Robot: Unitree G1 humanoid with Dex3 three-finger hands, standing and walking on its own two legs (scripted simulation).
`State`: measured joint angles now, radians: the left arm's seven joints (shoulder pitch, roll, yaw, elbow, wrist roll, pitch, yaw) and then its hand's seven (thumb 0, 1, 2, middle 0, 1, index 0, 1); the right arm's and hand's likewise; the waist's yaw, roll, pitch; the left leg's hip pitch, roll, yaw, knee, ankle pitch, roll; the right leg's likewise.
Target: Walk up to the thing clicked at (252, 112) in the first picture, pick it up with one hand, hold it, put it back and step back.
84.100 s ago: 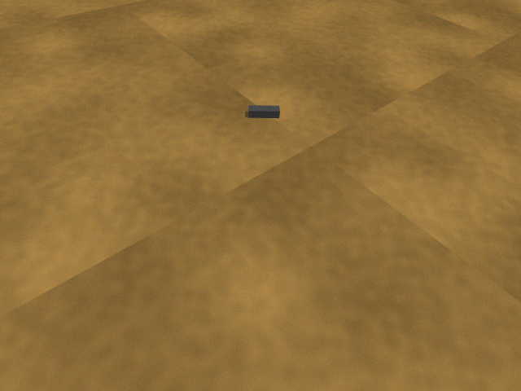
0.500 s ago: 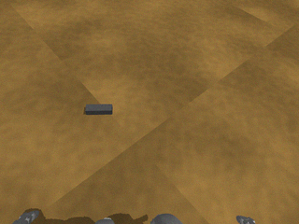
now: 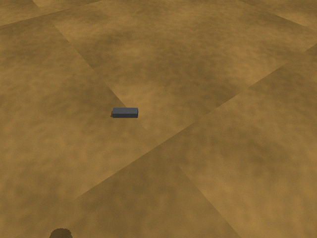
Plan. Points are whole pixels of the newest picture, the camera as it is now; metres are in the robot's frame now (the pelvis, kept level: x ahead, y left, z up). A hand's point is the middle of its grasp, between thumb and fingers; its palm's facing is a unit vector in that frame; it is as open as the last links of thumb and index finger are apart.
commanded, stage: step back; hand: left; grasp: from above
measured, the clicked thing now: (125, 112) +1.12 +0.28 -0.73
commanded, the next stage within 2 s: stand in 0.80 s
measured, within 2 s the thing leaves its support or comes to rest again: neither
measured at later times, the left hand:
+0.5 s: hand out of the picture +0.08 +0.27 -0.13, palm faces +0.01 -0.91 -0.42, open 7.4 cm
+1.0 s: hand out of the picture +0.13 +0.28 -0.14, palm faces -0.04 -0.94 -0.34, open 7.4 cm
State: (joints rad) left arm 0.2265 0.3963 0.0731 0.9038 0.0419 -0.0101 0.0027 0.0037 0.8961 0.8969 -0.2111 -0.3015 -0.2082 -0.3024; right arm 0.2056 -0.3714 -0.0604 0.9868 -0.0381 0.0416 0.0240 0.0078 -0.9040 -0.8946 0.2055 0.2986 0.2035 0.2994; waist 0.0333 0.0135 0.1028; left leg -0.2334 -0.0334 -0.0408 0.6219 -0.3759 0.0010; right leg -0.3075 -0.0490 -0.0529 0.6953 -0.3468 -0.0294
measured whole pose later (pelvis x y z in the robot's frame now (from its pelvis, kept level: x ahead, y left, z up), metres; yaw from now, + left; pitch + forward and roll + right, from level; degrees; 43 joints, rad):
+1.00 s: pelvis +0.06 +0.03 +0.01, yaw -1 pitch -3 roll +0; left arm 0.14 0.35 0.00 1.08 0.00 -0.02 -0.01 0.00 0.90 0.90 -0.21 -0.30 -0.21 -0.30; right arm 0.05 -0.34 -0.01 1.07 -0.01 -0.01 0.02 0.00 -0.90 -0.89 0.21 0.30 0.21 0.30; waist 0.02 0.01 0.08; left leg -0.24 0.04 0.01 0.50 -0.20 -0.02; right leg -0.13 -0.02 -0.01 0.48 -0.30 0.02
